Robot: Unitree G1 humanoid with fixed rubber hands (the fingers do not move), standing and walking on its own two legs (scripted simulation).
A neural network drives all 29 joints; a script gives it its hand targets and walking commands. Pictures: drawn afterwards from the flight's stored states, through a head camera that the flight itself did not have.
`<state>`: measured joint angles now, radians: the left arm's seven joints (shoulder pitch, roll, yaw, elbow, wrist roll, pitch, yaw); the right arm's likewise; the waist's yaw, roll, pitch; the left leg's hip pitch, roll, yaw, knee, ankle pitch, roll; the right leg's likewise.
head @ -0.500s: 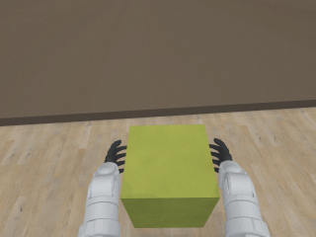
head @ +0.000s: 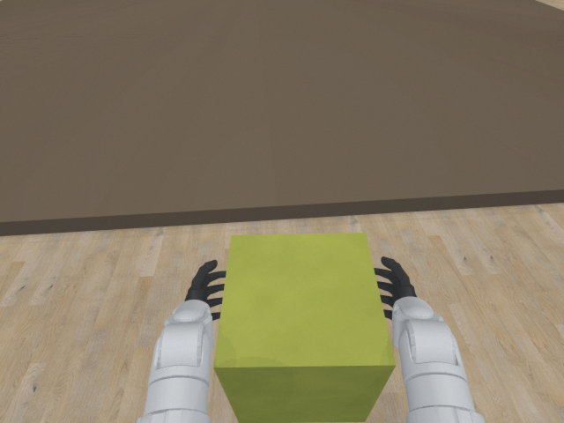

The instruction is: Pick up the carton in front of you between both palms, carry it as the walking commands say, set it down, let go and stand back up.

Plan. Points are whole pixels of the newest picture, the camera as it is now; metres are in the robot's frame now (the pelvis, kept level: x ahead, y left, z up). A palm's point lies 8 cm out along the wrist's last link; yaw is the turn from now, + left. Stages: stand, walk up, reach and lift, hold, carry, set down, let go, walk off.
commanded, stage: reach and lift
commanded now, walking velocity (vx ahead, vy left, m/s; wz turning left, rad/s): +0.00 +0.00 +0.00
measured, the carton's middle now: (299, 331) +0.29 +0.00 -0.04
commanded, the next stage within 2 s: hold in 0.04 s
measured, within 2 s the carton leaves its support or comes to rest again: neither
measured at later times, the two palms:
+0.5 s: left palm (195, 313) +0.27 +0.15 +0.05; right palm (409, 311) +0.27 -0.15 +0.05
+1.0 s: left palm (208, 236) +0.38 +0.14 +0.08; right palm (400, 232) +0.39 -0.16 +0.09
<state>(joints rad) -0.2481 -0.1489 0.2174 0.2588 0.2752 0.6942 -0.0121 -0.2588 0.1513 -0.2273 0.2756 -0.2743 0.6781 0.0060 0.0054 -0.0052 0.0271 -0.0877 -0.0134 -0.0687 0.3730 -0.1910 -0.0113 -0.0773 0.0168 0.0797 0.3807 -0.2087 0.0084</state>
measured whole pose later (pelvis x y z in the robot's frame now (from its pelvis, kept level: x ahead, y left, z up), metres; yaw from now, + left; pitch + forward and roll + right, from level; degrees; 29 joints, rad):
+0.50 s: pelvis -0.02 +0.00 +0.00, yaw +0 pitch -7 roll +0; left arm -0.28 -0.15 0.23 0.22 0.27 0.77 -0.01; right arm -0.28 0.16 -0.24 0.23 -0.27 0.75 0.01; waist 0.00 0.00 0.03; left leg -0.09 -0.01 -0.07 0.40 -0.18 -0.01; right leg -0.08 0.02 0.08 0.41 -0.20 0.01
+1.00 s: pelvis +0.12 -0.01 -0.01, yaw -2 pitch +5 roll +2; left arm -0.09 -0.13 0.11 -0.38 0.08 1.17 0.10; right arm -0.13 0.13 -0.07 -0.32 -0.08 1.14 -0.11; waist 0.01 -0.05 -0.18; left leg -0.34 0.01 0.20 0.49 -0.21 0.04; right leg -0.25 -0.07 -0.03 0.68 -0.45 0.00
